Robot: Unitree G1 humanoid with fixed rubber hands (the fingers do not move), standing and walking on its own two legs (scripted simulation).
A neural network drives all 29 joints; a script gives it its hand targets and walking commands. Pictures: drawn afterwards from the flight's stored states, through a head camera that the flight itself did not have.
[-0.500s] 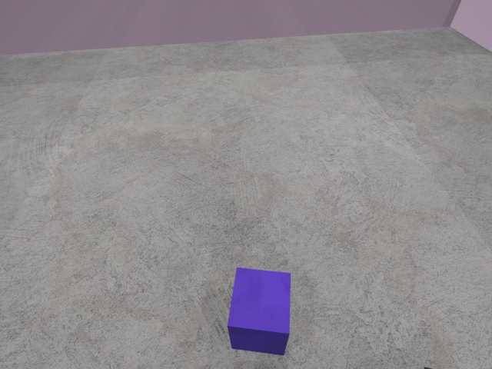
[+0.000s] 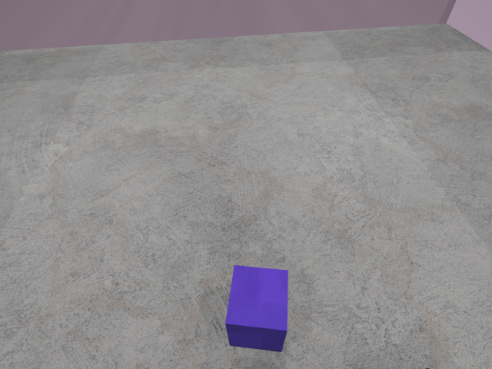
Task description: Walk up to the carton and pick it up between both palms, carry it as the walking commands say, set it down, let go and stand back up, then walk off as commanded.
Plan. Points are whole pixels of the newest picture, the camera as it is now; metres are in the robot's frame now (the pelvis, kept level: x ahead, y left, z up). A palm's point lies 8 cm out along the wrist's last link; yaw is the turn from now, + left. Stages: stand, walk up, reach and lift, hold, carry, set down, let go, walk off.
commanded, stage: walk off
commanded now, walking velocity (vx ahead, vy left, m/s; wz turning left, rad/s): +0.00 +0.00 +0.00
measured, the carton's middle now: (258, 309) +0.47 -0.02 -0.66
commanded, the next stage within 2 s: none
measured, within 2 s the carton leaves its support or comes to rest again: neither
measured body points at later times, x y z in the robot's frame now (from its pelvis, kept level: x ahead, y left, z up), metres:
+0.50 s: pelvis -0.01 +0.00 -0.01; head +0.01 +0.00 +0.44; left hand +0.04 +0.31 -0.14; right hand +0.09 -0.30 -0.15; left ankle +0.00 +0.10 -0.74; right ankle -0.02 -0.09 -0.75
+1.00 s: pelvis -0.02 +0.03 -0.01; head +0.04 +0.05 +0.43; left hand +0.00 +0.35 -0.13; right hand +0.16 -0.22 -0.15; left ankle -0.05 +0.15 -0.75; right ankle +0.02 -0.11 -0.72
